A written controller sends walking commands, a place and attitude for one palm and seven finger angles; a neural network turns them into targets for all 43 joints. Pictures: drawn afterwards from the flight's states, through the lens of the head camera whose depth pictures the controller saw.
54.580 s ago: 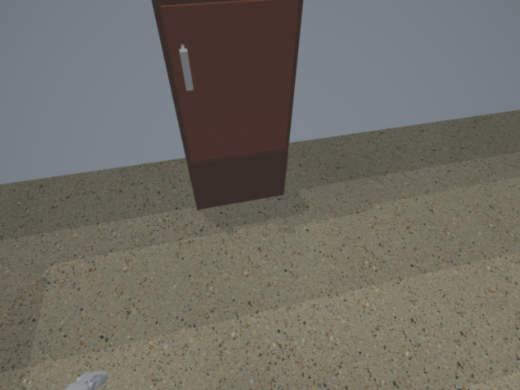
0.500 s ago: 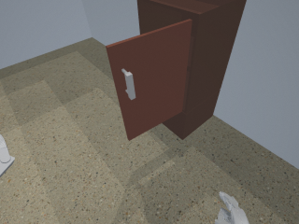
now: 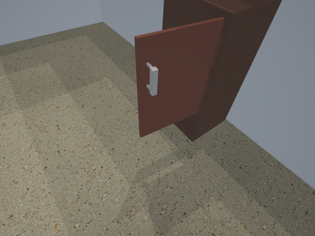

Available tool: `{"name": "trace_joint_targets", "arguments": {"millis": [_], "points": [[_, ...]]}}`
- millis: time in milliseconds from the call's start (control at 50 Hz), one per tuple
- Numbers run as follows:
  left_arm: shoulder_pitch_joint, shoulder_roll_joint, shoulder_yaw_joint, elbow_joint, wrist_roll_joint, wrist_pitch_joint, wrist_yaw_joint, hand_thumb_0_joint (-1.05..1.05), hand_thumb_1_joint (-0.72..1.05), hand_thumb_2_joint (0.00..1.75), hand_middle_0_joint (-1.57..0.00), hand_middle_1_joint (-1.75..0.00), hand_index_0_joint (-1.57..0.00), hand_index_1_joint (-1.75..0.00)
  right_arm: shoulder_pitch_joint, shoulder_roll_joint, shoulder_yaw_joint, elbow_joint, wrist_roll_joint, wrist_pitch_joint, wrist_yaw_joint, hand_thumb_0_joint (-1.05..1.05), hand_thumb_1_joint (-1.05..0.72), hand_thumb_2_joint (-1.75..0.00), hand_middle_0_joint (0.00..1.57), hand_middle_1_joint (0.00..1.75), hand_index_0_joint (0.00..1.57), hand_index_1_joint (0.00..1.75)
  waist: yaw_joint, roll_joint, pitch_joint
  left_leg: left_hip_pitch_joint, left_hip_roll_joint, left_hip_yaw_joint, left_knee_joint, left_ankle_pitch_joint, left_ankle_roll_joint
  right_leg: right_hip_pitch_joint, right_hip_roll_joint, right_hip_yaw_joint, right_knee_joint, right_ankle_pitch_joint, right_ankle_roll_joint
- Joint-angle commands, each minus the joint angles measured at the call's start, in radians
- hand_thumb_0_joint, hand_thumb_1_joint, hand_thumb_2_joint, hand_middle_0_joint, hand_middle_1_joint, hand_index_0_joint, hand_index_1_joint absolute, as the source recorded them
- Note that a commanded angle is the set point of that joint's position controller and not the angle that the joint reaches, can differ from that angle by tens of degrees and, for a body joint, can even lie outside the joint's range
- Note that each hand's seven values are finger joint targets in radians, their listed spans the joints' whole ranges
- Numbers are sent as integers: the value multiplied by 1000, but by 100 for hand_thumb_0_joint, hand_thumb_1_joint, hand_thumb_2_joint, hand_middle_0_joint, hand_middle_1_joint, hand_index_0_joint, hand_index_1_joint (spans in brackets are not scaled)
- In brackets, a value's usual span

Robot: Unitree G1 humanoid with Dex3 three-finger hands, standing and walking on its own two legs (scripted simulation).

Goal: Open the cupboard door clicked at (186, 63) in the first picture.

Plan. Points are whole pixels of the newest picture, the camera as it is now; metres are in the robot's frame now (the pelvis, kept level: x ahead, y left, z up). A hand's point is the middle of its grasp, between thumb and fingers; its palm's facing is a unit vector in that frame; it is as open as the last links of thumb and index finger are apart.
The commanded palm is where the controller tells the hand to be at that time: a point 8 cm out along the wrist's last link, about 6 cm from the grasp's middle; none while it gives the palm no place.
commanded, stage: let the arm hang, fingers relaxed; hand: left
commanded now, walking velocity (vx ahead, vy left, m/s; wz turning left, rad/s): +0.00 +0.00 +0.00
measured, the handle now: (151, 79) +0.69 +0.07 -0.01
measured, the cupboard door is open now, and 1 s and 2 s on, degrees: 84 84 84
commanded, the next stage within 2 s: look to check the result in 0.62 s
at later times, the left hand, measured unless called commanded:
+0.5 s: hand out of the picture -0.01 +0.18 -0.17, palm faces +0.01 -0.98 -0.19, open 7.3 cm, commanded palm none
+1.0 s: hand out of the picture +0.03 +0.20 -0.17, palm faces +0.00 -0.97 -0.24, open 7.3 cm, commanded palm none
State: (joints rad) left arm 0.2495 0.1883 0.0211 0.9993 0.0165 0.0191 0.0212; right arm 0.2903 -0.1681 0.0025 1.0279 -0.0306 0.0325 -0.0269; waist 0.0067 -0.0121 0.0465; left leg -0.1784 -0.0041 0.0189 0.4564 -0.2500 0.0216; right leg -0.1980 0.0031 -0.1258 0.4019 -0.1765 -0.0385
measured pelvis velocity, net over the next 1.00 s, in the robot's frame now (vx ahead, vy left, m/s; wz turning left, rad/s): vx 0.01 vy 0.01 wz -0.03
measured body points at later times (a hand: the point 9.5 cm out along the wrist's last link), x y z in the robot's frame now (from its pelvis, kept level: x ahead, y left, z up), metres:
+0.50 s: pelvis +0.00 +0.02 +0.00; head +0.00 +0.01 +0.45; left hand -0.01 +0.23 -0.16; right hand -0.03 -0.19 -0.17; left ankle +0.00 +0.10 -0.74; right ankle +0.03 -0.10 -0.74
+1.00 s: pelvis +0.01 +0.01 +0.00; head +0.02 -0.01 +0.45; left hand +0.03 +0.25 -0.15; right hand +0.01 -0.22 -0.16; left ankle +0.00 +0.10 -0.74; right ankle +0.03 -0.10 -0.74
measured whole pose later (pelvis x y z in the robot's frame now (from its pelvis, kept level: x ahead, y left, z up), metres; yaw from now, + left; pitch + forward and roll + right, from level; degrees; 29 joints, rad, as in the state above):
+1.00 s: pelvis +0.01 +0.01 +0.00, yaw -2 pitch -1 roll +0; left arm 0.23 0.17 0.02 1.15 0.01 -0.01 0.03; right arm 0.25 -0.17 0.00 1.15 -0.02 0.00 -0.03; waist 0.00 0.03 0.04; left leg -0.12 -0.03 0.06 0.36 -0.22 0.04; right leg -0.19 -0.02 -0.08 0.40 -0.19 -0.02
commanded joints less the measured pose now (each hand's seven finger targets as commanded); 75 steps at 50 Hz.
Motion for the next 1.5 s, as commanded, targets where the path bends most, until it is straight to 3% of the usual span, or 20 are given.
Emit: {"name": "trace_joint_targets", "arguments": {"millis": [0,180,540,840,1020,1140,1200,1480], "points": [[9,97,17,9,-5,-23,0,0,90,90,-20,-30,-20,-30,26,-107,-19,-21,4,-34,-3,0,-90,-90,20,30,20,30,0,40,34,-133,112,-122,-192,-51,15,72,-109,129,-77,-47,-7],[46,84,11,89,-5,-22,6,0,90,90,-20,-30,-20,-30,64,-97,-15,51,4,-36,-3,0,-90,-90,20,30,20,30,-6,-22,44,-98,108,-113,-214,-94,26,11,-107,147,-72,-78,3],[81,50,7,133,-6,-31,16,0,90,90,-20,-30,-20,-30,76,-50,-9,102,9,-48,-11,0,-90,-90,20,30,20,30,-7,48,44,-63,101,-85,-187,40,19,6,-117,152,-52,-1,4],[36,92,14,123,-6,-39,13,0,90,90,-20,-30,-20,-30,37,-97,-19,98,10,-51,-10,0,-90,-90,20,30,20,30,-10,2,27,-18,106,-79,-174,99,20,20,-124,156,-65,34,-2],[-5,137,20,111,-6,-46,9,0,90,90,-20,-30,-20,-30,-10,-137,-24,95,10,-51,-7,0,-90,-90,20,30,20,30,-11,-4,3,7,108,-75,-171,132,17,44,-132,160,-82,68,-9],[-34,158,20,109,-8,-46,7,0,90,90,-20,-30,-20,-30,-43,-162,-23,92,8,-52,-5,0,-90,-90,20,30,20,30,-8,34,3,13,111,-81,-183,147,12,56,-133,162,-89,82,-11],[-41,173,23,105,-7,-50,6,0,90,90,-20,-30,-20,-30,-55,-180,-26,85,10,-52,-5,0,-90,-90,20,30,20,30,-6,11,-22,30,114,-79,-178,157,13,73,-135,160,-97,100,-12],[-89,213,23,101,-9,-55,4,0,90,90,-20,-30,-20,-30,-98,-219,-25,81,8,-49,-2,0,-90,-90,20,30,20,30,-9,14,-39,50,115,-77,-186,171,4,103,-143,169,-124,140,-13]]}}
